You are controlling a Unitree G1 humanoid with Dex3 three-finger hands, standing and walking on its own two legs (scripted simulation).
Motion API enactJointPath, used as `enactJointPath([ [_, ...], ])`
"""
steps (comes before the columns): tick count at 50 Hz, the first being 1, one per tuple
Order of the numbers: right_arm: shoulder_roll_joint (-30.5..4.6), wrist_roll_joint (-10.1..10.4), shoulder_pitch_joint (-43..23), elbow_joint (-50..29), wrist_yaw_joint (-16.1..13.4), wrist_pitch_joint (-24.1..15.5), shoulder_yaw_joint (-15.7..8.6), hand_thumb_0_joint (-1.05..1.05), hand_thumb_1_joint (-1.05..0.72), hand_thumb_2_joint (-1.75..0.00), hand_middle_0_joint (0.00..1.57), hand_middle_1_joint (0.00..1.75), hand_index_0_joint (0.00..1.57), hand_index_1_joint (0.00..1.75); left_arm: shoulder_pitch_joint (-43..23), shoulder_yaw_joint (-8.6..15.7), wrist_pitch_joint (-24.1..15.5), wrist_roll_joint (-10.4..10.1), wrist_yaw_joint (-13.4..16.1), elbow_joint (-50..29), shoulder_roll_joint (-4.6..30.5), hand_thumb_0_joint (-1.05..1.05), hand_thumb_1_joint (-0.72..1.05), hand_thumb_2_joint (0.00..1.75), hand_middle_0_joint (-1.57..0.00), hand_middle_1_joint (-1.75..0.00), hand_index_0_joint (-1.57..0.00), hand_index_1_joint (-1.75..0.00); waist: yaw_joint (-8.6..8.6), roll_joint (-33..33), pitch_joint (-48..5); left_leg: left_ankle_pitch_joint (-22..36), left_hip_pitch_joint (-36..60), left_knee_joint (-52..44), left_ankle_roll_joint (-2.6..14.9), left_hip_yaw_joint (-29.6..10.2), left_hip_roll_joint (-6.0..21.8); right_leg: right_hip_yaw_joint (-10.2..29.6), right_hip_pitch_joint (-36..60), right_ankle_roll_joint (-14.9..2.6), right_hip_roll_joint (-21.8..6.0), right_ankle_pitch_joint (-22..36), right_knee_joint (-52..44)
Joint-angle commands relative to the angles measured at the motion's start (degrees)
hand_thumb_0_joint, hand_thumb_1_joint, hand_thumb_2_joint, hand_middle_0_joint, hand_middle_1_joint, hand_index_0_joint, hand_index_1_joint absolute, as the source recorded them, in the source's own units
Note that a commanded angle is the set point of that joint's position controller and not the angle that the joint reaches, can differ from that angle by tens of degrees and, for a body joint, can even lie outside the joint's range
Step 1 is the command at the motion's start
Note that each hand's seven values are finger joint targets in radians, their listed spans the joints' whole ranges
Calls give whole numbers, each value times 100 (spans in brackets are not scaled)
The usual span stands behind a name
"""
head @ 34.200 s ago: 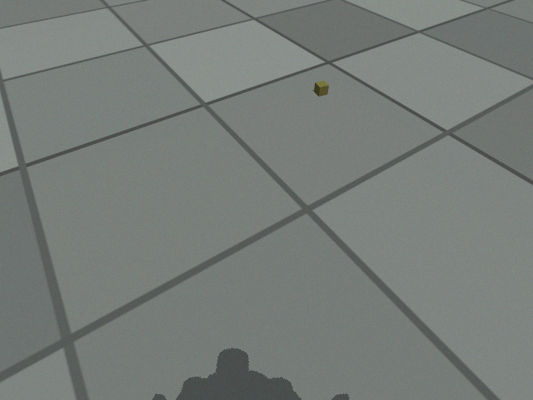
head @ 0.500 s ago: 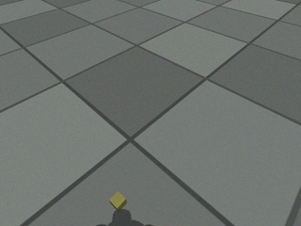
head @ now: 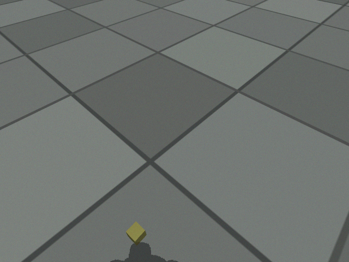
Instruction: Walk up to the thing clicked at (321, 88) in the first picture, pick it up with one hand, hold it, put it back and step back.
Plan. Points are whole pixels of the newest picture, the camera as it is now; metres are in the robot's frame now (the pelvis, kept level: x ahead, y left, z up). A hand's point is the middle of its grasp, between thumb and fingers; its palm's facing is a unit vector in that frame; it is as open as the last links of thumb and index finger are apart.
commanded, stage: stand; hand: left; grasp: from above
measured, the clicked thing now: (136, 233) +0.44 +0.23 -0.75
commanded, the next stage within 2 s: step back in 0.06 s
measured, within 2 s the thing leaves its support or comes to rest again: neither
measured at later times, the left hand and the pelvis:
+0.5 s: hand out of the picture +0.08 +0.31 -0.18, palm faces -0.02 -0.94 -0.34, open 7.4 cm; pelvis -0.06 +0.06 -0.01, yaw +0 degrees
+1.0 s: hand out of the picture -0.04 +0.31 -0.15, palm faces -0.04 -0.91 -0.40, open 7.4 cm; pelvis -0.16 +0.05 -0.01, yaw -3 degrees
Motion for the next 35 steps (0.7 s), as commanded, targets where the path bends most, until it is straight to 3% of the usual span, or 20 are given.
enactJointPath([
  [1,-1203,1,-242,-366,-55,-123,-215,0,-90,-90,20,30,20,30,-236,193,-136,-21,97,-399,1232,0,90,90,-20,-30,-20,-30,-37,-65,-424,672,44,-226,241,-388,601,563,-2,-113,-673,632,-326],
  [2,-1217,11,-238,-352,-55,-125,-220,0,-90,-90,20,30,20,30,-234,188,-140,-27,101,-394,1232,0,90,90,-20,-30,-20,-30,-33,-30,-433,778,49,-224,228,-400,606,544,30,-109,-662,724,-299],
  [3,-1466,43,-451,-467,-19,-12,-287,0,-90,-90,20,30,20,30,-180,485,-83,-133,130,-408,1637,0,90,90,-20,-30,-20,-30,12,-163,306,1382,-570,479,350,-420,457,649,-459,-169,-623,1524,90],
  [6,-1274,126,-119,-633,-16,63,-290,0,-90,-90,20,30,20,30,-121,552,-49,-129,170,-703,1695,0,90,90,-20,-30,-20,-30,-90,-486,-169,929,-624,1465,297,-36,65,1018,-331,-676,-1097,2133,63],
  [8,-1212,106,74,-691,-1,145,-359,0,-90,-90,20,30,20,30,-395,604,-10,-86,181,-941,1767,0,90,90,-20,-30,-20,-30,-152,-825,-383,-485,-708,2286,260,89,-247,1393,-580,-1164,-1603,2171,29],
  [10,-1259,73,339,-796,23,230,-419,0,-90,-90,20,30,20,30,-690,626,26,13,183,-1217,1771,0,90,90,-20,-30,-20,-30,-221,-1105,-529,-1901,-807,3065,355,-78,-285,1521,-874,-1446,-1927,2073,200],
  [13,-1243,97,563,-945,49,234,-451,0,-90,-90,20,30,20,30,-953,584,80,41,181,-1477,1647,0,90,90,-20,-30,-20,-30,-341,-1175,-579,-1350,-920,2422,426,-185,-106,1135,-774,-1089,-1632,1983,747],
  [14,-1273,90,543,-996,35,183,-459,0,-90,-90,20,30,20,30,-893,554,114,27,179,-1524,1567,0,90,90,-20,-30,-20,-30,-295,-951,-667,-592,-942,1684,427,-92,-67,927,-517,-861,-1362,1878,1124],
  [15,-1378,28,449,-1053,16,135,-483,0,-90,-90,20,30,20,30,-781,521,167,-22,165,-1545,1483,0,90,90,-20,-30,-20,-30,-220,-340,-626,1122,-841,930,440,-333,242,602,-625,-571,-901,1484,1656],
  [16,-1656,-57,365,-1118,-14,101,-566,0,-90,-90,20,30,20,30,-768,479,212,-100,161,-1634,1250,0,90,90,-20,-30,-20,-30,-177,526,-612,2502,-618,527,580,-1202,866,332,-1059,-295,-157,669,2476],
  [17,-1888,-77,437,-1155,-36,72,-627,0,-90,-90,20,30,20,30,-673,481,257,-125,185,-1682,1107,0,90,90,-20,-30,-20,-30,-176,1061,-579,3536,193,346,850,-2020,1338,522,-2049,-230,608,-1762,3071],
  [18,-1810,-126,516,-1167,-63,56,-621,0,-90,-90,20,30,20,30,-443,464,339,-89,223,-1613,1125,0,90,90,-20,-30,-20,-30,-95,552,-612,3857,226,627,956,-1802,1432,1024,-2145,-219,598,-2463,3726],
  [19,-2020,-80,456,-1308,-90,46,-658,0,-90,-90,20,30,20,30,-311,439,337,-83,252,-1644,1105,0,90,90,-20,-30,-20,-30,-218,908,-736,4156,172,619,993,-2033,1624,1191,-2224,-221,673,-2638,3946],
  [21,-1912,-81,6,-1475,-155,62,-657,0,-90,-90,20,30,20,30,-383,472,364,-82,293,-1600,1227,0,90,90,-20,-30,-20,-30,-143,1062,-654,3431,-42,476,823,-1795,1466,1503,-2200,-223,631,-2302,4394],
  [23,-1582,-104,-246,-1633,-207,60,-588,0,-90,-90,20,30,20,30,-37,471,385,-140,277,-1554,1273,0,90,90,-20,-30,-20,-30,112,873,-678,3404,290,759,692,-1056,995,1431,-2383,-182,618,-1682,4580],
  [25,-1442,-50,-87,-1683,-240,51,-573,0,-90,-90,20,30,20,30,74,503,362,-79,263,-1583,1289,0,90,90,-20,-30,-20,-30,41,698,-826,3402,747,901,879,-1029,1062,1240,-2419,-85,608,-1597,4619],
  [27,-1371,-31,222,-1665,-264,55,-589,0,-90,-90,20,30,20,30,-87,502,320,-55,248,-1708,1258,0,90,90,-20,-30,-20,-30,-153,576,-750,3395,877,941,858,-1004,1036,1153,-2381,29,532,-1583,4110],
  [29,-1433,-11,332,-1698,-266,76,-621,0,-90,-90,20,30,20,30,-190,517,295,-46,241,-1799,1275,0,90,90,-20,-30,-20,-30,-286,512,-654,3203,862,955,1138,-1097,1203,1098,-2284,86,448,-1710,3693],
  [32,-1539,-24,308,-1786,-241,101,-636,0,-90,-90,20,30,20,30,-58,549,258,-26,221,-1850,1243,0,90,90,-20,-30,-20,-30,-308,576,-719,2983,761,1046,1397,-1224,1390,876,-1922,50,273,-1771,2971],
  [35,-1649,-19,47,-1886,-197,119,-648,0,-90,-90,20,30,20,30,183,578,225,19,166,-1778,1241,0,90,90,-20,-30,-20,-30,-198,586,-704,1954,118,967,1387,-1321,1417,618,-1323,-73,177,-1543,2175],
])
